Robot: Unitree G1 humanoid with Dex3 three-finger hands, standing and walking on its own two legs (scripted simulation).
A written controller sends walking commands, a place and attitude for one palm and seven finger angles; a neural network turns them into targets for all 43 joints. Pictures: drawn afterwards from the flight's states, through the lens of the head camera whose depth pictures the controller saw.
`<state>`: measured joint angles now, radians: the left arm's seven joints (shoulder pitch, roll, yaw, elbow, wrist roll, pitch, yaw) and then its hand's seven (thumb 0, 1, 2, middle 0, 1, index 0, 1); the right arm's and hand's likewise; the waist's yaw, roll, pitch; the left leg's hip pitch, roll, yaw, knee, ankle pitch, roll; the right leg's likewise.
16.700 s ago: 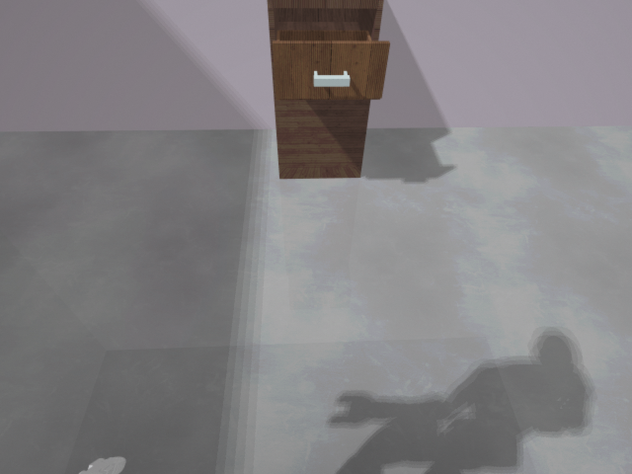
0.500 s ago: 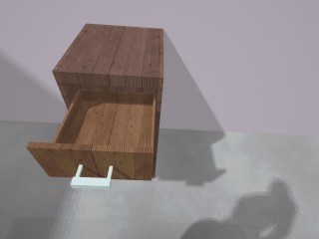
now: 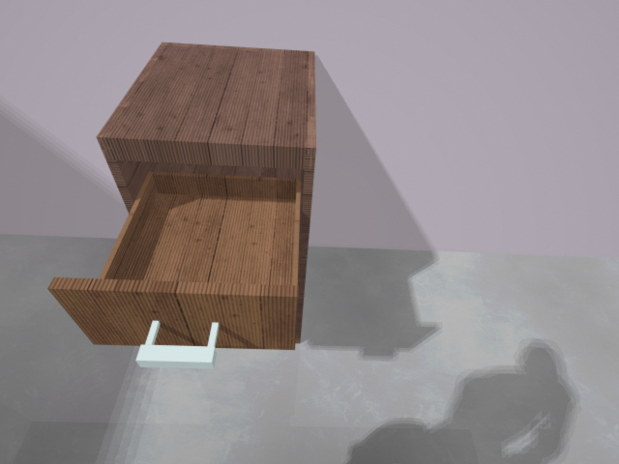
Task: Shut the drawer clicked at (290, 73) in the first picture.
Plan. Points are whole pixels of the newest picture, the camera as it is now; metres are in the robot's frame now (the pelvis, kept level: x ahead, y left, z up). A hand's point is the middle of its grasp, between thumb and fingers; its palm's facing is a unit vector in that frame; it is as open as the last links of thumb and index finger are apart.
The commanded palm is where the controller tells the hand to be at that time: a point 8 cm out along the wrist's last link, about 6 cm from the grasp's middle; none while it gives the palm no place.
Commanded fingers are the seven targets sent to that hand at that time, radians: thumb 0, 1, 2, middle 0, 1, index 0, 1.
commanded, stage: raise the hand and make a fist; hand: left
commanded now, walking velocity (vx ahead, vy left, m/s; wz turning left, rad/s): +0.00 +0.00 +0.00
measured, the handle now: (181, 342) +0.31 +0.22 -0.09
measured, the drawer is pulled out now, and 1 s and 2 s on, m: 0.30 0.30 0.30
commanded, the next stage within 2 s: bring the fist close to the handle in 1.84 s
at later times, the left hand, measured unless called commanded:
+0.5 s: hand out of the picture +0.10 +0.17 -0.06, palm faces +0.29 -0.95 -0.09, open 5.2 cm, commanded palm +0.09 +0.21 -0.04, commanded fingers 0.00 0.90 0.90 -0.78 -0.93 -0.78 -0.93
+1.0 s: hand out of the picture +0.12 +0.18 -0.02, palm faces +0.12 -0.99 -0.09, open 3.2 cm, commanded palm +0.08 +0.22 -0.01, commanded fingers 0.00 0.90 0.90 -1.28 -1.47 -1.28 -1.47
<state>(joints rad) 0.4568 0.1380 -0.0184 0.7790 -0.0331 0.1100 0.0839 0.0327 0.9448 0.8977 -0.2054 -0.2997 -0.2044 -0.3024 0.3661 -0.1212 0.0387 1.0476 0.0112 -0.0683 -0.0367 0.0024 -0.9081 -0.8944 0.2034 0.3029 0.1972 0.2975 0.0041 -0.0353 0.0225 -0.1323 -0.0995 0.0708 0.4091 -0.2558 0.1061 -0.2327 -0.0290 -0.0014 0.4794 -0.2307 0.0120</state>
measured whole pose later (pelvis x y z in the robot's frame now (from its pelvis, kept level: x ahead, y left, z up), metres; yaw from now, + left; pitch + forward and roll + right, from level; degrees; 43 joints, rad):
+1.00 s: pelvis -0.01 -0.05 -0.07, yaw +3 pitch +15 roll -1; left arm 0.72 0.24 0.27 -0.10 -0.37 -0.48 -0.35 0.01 0.91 0.90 -1.08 -1.26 -1.08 -1.26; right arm 0.23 -0.26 -0.07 0.58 0.06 -0.23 -0.05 0.01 -0.90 -0.90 0.20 0.30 0.20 0.30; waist -0.01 0.02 -0.13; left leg -0.80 -0.03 -0.01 1.07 -0.52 0.04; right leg -0.83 0.04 -0.14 1.01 -0.44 -0.08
